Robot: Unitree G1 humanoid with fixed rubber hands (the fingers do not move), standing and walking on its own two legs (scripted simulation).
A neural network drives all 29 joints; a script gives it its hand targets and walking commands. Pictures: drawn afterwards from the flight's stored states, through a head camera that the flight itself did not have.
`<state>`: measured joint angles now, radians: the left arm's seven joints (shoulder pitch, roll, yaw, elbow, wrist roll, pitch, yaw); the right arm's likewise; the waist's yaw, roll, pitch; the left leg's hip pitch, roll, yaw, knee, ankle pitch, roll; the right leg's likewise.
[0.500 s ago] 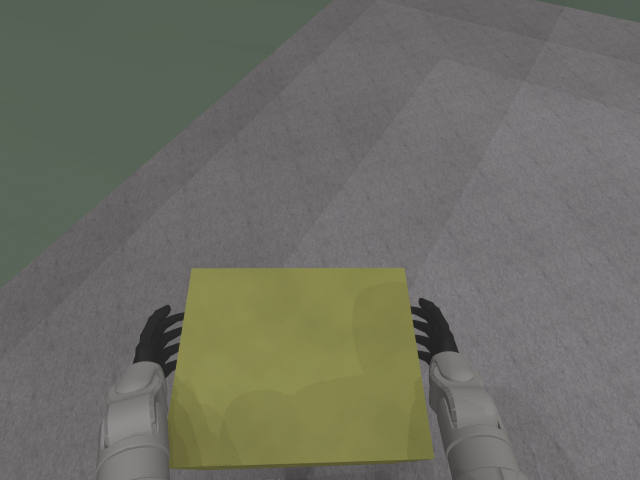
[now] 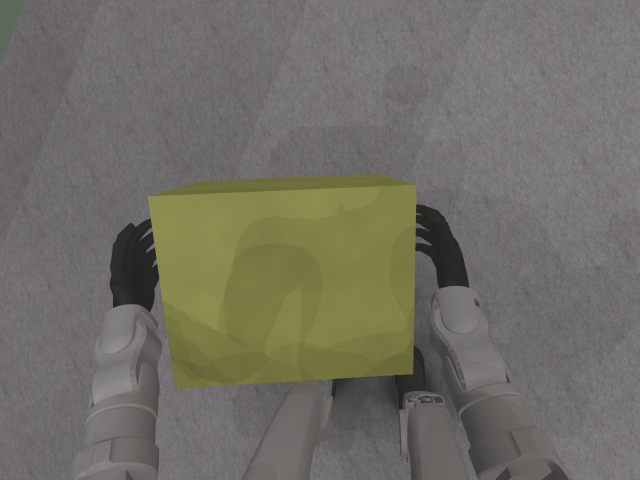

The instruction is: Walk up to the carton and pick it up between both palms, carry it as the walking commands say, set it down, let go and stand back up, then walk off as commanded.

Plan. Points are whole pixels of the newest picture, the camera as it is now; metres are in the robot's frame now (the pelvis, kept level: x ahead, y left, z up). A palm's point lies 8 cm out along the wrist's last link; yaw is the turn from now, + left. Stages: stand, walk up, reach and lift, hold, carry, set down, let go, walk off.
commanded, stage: set down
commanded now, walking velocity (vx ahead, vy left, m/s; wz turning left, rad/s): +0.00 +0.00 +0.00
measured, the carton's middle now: (292, 263) +0.33 +0.13 -0.24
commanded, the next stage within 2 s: none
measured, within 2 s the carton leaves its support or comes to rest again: neither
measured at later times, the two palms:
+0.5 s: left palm (121, 299) +0.28 +0.30 -0.10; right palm (444, 218) +0.40 -0.06 -0.10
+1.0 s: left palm (166, 283) +0.29 +0.32 -0.23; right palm (411, 227) +0.40 -0.04 -0.28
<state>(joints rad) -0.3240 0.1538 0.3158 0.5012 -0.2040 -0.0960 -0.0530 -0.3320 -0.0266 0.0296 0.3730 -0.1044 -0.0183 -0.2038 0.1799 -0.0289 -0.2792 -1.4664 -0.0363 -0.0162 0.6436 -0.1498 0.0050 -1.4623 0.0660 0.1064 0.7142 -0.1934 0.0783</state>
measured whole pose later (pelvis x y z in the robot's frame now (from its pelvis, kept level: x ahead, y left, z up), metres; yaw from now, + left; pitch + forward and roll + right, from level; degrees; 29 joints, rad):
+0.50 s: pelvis -0.12 -0.02 -0.08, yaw +2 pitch +36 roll +0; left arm -0.90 0.14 0.51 0.70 0.15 0.33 -0.06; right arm -1.07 -0.12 -0.36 0.85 -0.23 0.38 -0.02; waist 0.19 -0.10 -0.14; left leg -1.59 -0.05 -0.06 1.22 -0.31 -0.03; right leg -1.56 0.13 0.06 1.29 -0.46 0.01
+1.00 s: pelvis -0.17 -0.02 -0.16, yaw -1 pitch +25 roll +3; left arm -1.24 0.24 0.59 0.54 0.11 0.44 -0.08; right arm -1.40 -0.25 -0.19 0.71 -0.13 0.43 -0.10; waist 0.27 0.00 0.52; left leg -1.65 -0.05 -0.02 1.51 -0.30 -0.06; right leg -1.68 0.17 0.08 1.60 -0.40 0.03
